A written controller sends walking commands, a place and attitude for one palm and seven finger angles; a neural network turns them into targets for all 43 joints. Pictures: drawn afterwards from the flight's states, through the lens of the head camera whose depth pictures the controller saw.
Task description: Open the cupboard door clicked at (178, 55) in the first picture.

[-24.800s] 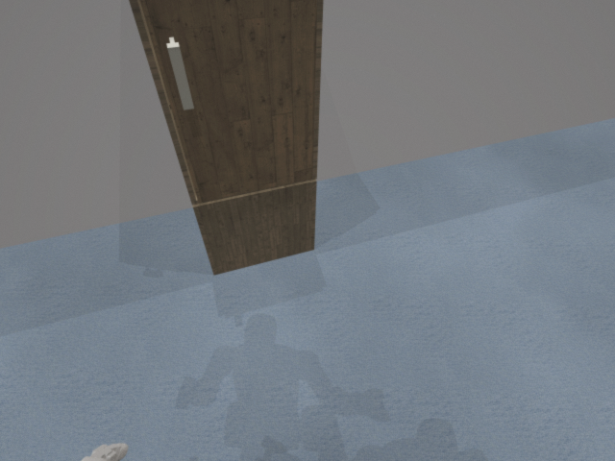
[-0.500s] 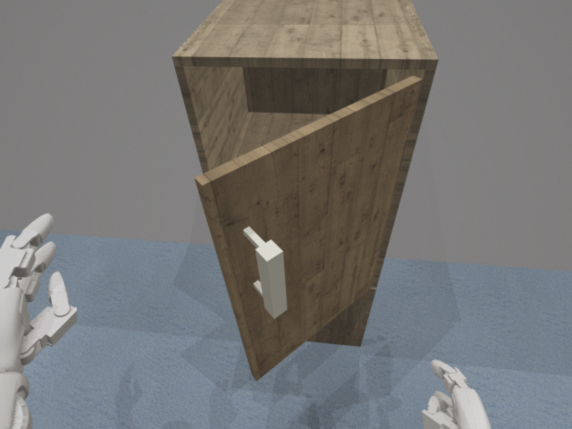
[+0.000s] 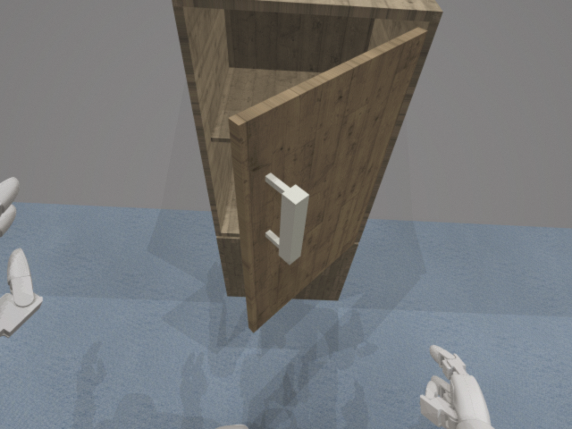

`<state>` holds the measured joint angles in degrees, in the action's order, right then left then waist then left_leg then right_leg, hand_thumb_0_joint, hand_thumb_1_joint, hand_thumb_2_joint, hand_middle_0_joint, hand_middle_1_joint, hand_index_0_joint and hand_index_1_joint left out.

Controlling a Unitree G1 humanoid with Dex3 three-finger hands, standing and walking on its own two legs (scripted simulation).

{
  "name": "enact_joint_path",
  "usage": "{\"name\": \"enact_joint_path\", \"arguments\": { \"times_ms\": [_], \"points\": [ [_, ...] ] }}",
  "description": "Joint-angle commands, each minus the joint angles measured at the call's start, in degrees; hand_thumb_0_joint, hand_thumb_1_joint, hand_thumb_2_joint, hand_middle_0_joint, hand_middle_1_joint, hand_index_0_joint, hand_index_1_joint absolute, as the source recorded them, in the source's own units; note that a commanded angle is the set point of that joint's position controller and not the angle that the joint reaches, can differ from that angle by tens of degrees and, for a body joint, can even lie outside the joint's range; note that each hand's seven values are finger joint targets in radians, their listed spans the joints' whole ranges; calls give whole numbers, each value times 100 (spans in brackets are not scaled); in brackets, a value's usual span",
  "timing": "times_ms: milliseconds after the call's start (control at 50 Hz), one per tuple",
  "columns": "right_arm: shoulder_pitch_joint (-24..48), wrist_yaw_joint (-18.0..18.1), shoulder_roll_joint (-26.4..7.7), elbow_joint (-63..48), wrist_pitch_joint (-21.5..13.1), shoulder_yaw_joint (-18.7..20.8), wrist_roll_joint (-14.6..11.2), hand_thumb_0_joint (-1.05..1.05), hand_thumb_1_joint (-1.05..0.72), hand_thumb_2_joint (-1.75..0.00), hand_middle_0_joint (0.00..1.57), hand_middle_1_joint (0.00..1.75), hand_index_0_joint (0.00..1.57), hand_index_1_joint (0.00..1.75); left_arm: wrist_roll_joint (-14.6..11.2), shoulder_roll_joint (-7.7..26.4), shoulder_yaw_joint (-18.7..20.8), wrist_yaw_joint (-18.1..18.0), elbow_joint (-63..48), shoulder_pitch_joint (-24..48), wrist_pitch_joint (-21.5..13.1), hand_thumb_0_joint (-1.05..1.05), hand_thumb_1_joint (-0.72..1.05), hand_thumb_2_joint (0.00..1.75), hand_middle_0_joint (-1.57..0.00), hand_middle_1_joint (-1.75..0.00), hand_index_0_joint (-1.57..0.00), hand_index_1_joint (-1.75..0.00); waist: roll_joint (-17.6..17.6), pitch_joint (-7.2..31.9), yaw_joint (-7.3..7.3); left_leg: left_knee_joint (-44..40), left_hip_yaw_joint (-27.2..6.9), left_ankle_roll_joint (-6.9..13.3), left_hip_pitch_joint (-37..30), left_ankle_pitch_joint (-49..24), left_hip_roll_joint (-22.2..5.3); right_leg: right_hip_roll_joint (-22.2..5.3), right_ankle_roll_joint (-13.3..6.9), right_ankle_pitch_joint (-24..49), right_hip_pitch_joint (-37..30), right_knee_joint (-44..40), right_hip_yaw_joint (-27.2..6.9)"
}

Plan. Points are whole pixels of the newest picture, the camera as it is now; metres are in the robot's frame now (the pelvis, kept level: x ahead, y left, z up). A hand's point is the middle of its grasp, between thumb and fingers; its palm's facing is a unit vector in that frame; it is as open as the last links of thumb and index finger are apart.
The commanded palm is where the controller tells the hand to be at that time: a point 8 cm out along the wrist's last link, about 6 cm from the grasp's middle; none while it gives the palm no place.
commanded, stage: step back with the hand held close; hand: left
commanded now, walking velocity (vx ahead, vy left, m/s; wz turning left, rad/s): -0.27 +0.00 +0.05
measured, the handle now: (281, 219) +0.38 +0.04 +0.08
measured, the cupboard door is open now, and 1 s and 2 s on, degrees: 45 45 45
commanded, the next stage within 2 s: stop stepping back and stand still in 0.42 s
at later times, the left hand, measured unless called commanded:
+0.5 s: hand out of the picture +0.09 +0.30 +0.18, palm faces +0.39 -0.82 -0.42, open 7.5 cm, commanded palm +0.02 +0.34 +0.18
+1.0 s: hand out of the picture +0.00 +0.31 +0.16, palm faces +0.45 -0.83 -0.34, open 7.5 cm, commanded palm -0.08 +0.34 +0.18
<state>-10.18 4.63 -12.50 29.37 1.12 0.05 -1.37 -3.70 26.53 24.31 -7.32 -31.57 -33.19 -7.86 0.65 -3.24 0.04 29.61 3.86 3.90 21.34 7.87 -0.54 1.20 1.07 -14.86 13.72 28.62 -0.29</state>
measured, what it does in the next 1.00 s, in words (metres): walks backwards: right foot, then left foot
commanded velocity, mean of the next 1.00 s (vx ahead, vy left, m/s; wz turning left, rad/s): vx -0.05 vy -0.01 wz -0.01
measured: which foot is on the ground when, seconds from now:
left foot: down 0.00-0.18, up 0.20-0.28, down 0.30-0.68, up 0.70-0.86, down 0.88-1.00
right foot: up 0.00-0.10, down 0.12-0.32, up 0.34-0.68, down 0.70-0.92, up 0.94-1.00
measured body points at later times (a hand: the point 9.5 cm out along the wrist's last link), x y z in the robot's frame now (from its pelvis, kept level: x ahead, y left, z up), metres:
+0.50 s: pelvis -0.12 +0.04 +0.00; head -0.09 +0.07 +0.45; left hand +0.07 +0.34 +0.20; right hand +0.07 -0.18 -0.06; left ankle -0.01 +0.10 -0.73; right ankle -0.17 -0.11 -0.67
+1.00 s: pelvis -0.23 +0.05 -0.01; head -0.24 +0.06 +0.44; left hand -0.03 +0.35 +0.18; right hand -0.10 -0.20 -0.09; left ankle -0.18 +0.14 -0.73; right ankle -0.28 -0.06 -0.70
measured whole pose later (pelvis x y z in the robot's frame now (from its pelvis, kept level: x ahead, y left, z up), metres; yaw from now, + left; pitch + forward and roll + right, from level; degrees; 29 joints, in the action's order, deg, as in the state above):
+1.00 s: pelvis -0.23 +0.05 -0.01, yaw -1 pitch -3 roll +0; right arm -14.7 4.7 -11.7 39.5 -7.7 -0.5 0.5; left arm -3.0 21.7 23.3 -9.3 -22.0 -22.7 -7.6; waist -2.5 0.0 -1.9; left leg 33.6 2.3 2.6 17.1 14.0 1.5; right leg 1.2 -0.2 -28.7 15.0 49.8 -0.2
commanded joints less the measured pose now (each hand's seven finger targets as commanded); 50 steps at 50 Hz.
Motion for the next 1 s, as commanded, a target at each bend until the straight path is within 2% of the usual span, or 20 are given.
{"name": "enact_joint_path", "arguments": {
  "times_ms": [0,80,120,180,260,300,320,360,480,580,620,660,680,700,740,800,840,880,920,980],
  "points": [
    [516,47,-856,-858,-489,316,77,0,-90,-90,20,30,20,30,127,721,838,-173,-1041,62,-474,0,90,90,-20,-30,-20,-30,1324,576,123,-2238,-1655,209,1768,3259,-1236,241,-92,-376,-1520,1059,142],
    [398,-1,-792,-744,-623,341,84,0,-90,-90,20,30,20,30,69,801,837,-179,-1029,-1,-523,0,90,90,-20,-30,-20,-30,631,633,63,-1536,-1304,-18,948,2692,-838,57,-291,-929,-654,-8,-172],
    [375,-52,-682,-607,-646,308,104,0,-90,-90,20,30,20,30,3,709,617,-179,-1060,130,-570,0,90,90,-20,-30,-20,-30,-45,602,-36,-333,-776,-340,-389,1673,-295,-554,-585,-1462,814,-1198,-951],
    [170,-52,-679,-290,-702,388,66,0,-90,-90,20,30,20,30,-3,762,506,-260,-1123,549,-614,0,90,90,-20,-30,-20,-30,-1125,1134,-82,1817,-576,-433,-1501,899,68,-1520,-982,181,1578,-1369,-1499],
    [450,99,-698,-341,-717,215,113,0,-90,-90,20,30,20,30,93,855,482,-268,-1144,1078,-527,0,90,90,-20,-30,-20,-30,17,428,-103,-311,-856,-279,-804,-281,-291,-739,-314,1500,887,-196,-704],
    [525,165,-788,-317,-815,221,153,0,-90,-90,20,30,20,30,124,953,619,-285,-1292,1311,-584,0,90,90,-20,-30,-20,-30,1284,669,62,-1028,-1737,28,-631,-2279,-1226,59,-4,107,335,941,-157],
    [374,113,-637,-305,-896,238,185,0,-90,-90,20,30,20,30,103,958,679,-283,-1056,1048,-612,0,90,90,-20,-30,-20,-30,1290,991,70,-1111,-1961,214,-860,-2717,-1483,163,-46,-1055,420,1572,-235],
    [319,3,-705,-237,-961,314,317,0,-90,-90,20,30,20,30,69,890,745,-228,-1213,788,-664,0,90,90,-20,-30,-20,-30,1207,1296,83,-1557,-2314,363,-445,-1348,-1786,259,-46,-1728,176,2855,-480],
    [534,-203,-691,-384,-934,374,188,0,-90,-90,20,30,20,30,-29,803,765,-242,-1525,-32,-476,0,90,90,-20,-30,-20,-30,1013,1205,41,-2261,-1604,213,-113,1554,-1337,369,-23,-1221,82,2651,21],
    [378,-152,-589,-367,-967,292,213,0,-90,-90,20,30,20,30,-100,929,849,-284,-1566,-223,-435,0,90,90,-20,-30,-20,-30,1804,1371,63,-2732,-959,-651,-324,2575,-623,798,-284,-1884,-938,346,858],
    [307,-147,-486,-326,-936,219,195,0,-90,-90,20,30,20,30,-115,976,822,-237,-1499,-396,-442,0,90,90,-20,-30,-20,-30,1331,1363,61,-1778,-328,-1020,-588,1809,-105,494,-477,-1437,-1203,-1371,723],
    [210,-119,-516,-154,-768,237,203,0,-90,-90,20,30,20,30,-138,1153,933,-212,-1579,-270,-488,0,90,90,-20,-30,-20,-30,-685,1050,-5,1464,-340,-571,-1507,683,184,-1222,-773,-654,1102,-2218,-884],
    [360,-106,-524,-144,-756,200,241,0,-90,-90,20,30,20,30,-176,1341,1152,-272,-1716,-91,-502,0,90,90,-20,-30,-20,-30,-638,1062,55,2381,-507,-509,-844,937,233,-1788,-1016,-215,1181,-2246,-1418],
    [270,-133,-608,-125,-760,157,282,0,-90,-90,20,30,20,30,-195,1389,1176,-294,-1767,106,-492,0,90,90,-20,-30,-20,-30,-475,1135,-13,2726,-587,-519,43,762,85,-1972,-1193,267,487,-1866,-1164],
    [177,-100,-783,-57,-857,381,86,0,-90,-90,20,30,20,30,-136,644,492,-122,-854,576,-350,0,90,90,-20,-30,-20,-30,-1126,453,-193,2784,-826,-521,657,466,-39,-1491,-1045,-873,384,-1786,-1168],
    [512,108,-686,28,-985,201,94,0,-90,-90,20,30,20,30,71,752,404,-207,-269,1327,-410,0,90,90,-20,-30,-20,-30,-407,-478,-81,854,-396,-236,81,1193,-263,-1416,-893,-239,402,-1286,-837],
    [231,177,-740,123,-1075,173,110,0,-90,-90,20,30,20,30,133,632,208,-249,-50,1679,-425,0,90,90,-20,-30,-20,-30,158,-180,-152,-220,-260,-71,-859,904,-46,-938,-635,176,325,-295,-387],
    [137,174,-894,-33,-1160,226,88,0,-90,-90,20,30,20,30,179,685,194,-270,-400,1846,-495,0,90,90,-20,-30,-20,-30,1488,236,-161,-648,-2258,557,-2052,-238,-1171,-128,-38,91,1370,1391,227],
    [65,72,-590,-20,-1277,111,266,0,-90,-90,20,30,20,30,166,1031,411,-250,-1023,1822,-647,0,90,90,-20,-30,-20,-30,1379,497,-186,-1398,-3711,908,-1995,-691,-1751,38,-126,-1709,1762,2755,-146],
    [212,-93,-697,-52,-1362,260,193,0,-90,-90,20,30,20,30,80,1048,713,-206,-1386,612,-600,0,90,90,-20,-30,-20,-30,463,737,22,-1663,-2410,658,-664,791,-1331,-123,-98,-974,542,2351,-153]
  ]
}}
